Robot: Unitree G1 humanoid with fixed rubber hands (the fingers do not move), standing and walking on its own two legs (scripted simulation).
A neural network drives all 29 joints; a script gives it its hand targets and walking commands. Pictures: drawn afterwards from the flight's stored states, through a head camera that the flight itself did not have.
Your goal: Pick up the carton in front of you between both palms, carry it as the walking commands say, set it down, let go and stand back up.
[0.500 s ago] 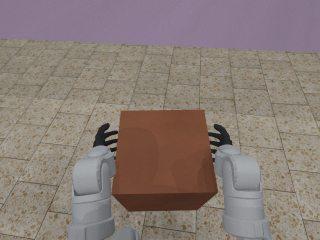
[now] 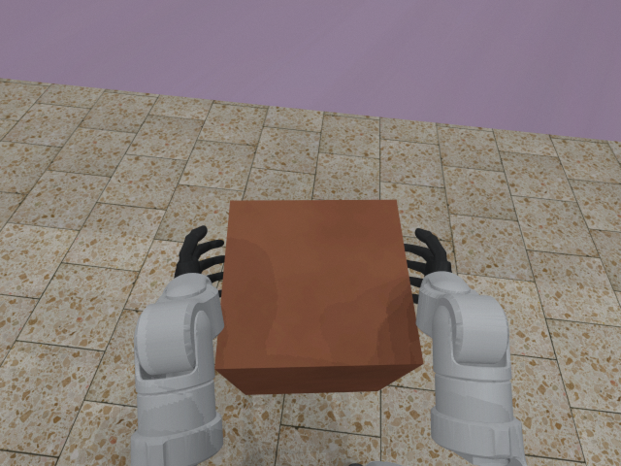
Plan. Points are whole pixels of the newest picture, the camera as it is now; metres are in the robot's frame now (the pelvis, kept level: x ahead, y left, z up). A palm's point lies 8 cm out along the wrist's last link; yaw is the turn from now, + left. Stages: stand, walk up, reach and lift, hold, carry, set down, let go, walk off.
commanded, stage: carry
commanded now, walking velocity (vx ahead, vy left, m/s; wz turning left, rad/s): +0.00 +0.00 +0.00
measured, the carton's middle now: (312, 307) +0.32 +0.00 -0.03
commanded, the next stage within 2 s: none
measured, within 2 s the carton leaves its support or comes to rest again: neither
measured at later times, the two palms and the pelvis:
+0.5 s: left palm (220, 224) +0.39 +0.13 +0.08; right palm (437, 227) +0.39 -0.16 +0.07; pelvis +0.10 -0.03 -0.01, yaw +1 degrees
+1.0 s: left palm (219, 264) +0.35 +0.13 +0.05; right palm (437, 266) +0.35 -0.16 +0.05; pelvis +0.07 -0.02 -0.01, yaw +2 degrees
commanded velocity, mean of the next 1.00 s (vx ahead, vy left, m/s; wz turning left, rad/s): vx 0.00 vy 0.00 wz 0.00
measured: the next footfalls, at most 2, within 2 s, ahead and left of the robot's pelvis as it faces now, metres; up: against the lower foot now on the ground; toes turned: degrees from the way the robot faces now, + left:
right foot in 0.04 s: +0.11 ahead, -0.14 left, +0.00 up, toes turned +11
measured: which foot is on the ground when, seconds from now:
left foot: down 0.00-1.00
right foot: up 0.00-0.02, down 0.04-1.00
